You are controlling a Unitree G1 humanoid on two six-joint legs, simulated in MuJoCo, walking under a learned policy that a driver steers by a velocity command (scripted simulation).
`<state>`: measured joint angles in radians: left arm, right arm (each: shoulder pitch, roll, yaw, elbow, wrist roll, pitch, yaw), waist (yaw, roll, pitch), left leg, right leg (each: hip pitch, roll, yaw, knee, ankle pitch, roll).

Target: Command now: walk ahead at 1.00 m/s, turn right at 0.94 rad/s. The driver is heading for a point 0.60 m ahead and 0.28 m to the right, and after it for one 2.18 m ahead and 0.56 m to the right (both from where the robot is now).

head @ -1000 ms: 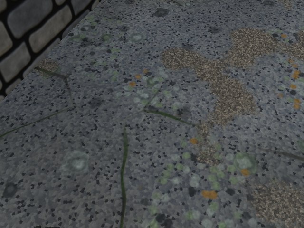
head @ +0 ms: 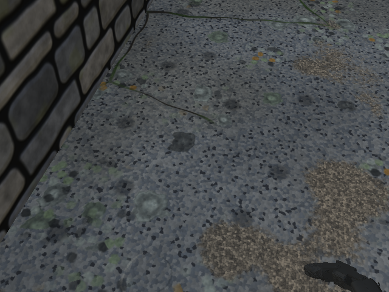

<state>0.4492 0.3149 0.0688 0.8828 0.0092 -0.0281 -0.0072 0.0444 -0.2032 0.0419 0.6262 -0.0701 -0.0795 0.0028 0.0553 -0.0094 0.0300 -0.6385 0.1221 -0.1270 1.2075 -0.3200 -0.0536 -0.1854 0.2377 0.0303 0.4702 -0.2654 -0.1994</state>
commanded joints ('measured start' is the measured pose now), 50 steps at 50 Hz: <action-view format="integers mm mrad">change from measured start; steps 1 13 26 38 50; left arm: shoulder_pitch -94 -66 -505 -82 -40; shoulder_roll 154 61 44 208 138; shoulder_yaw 39 -7 -45 53 6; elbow -112 -221 -375 -180 -71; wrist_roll -4 -19 19 15 3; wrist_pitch -52 -45 39 27 -111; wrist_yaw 3 1 -98 15 -8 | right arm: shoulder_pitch -47 298 329 207 -24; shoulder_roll -122 -358 -202 -223 -139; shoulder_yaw -24 -141 -103 -82 -58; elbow -84 -18 170 -22 -24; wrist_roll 13 -2 38 35 69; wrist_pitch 18 0 -52 -39 19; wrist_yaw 13 -36 -1 -5 57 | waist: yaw -59 -113 -55 -13 0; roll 73 336 47 122 10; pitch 90 -357 111 -68 112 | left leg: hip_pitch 112 981 530 -214 109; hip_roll -1 349 74 -11 -44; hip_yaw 110 -796 342 47 203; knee -294 -979 -1119 230 -612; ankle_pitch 181 -645 443 -49 548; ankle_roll -28 209 79 22 154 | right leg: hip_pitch -269 -614 -545 325 143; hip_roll -221 -162 -306 -467 -345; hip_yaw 332 109 -108 617 -47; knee -320 982 467 -240 -482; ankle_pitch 164 -148 284 -37 545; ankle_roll -130 74 87 -221 28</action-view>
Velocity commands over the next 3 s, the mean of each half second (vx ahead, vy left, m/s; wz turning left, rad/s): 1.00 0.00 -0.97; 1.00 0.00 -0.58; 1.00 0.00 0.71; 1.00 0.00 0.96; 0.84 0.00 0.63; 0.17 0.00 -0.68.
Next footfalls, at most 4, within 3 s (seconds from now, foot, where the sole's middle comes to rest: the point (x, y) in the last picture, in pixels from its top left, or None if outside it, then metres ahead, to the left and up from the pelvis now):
0.22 left None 0.42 0.18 -0.76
0.68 right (252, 237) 0.71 -0.17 -0.76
1.12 left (290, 148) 1.16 -0.36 -0.76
1.54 right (358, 112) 1.42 -0.72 -0.76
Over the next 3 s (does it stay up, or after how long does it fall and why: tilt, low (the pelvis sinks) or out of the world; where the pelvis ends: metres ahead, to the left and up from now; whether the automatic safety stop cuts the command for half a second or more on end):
stays up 2.28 -0.52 0.01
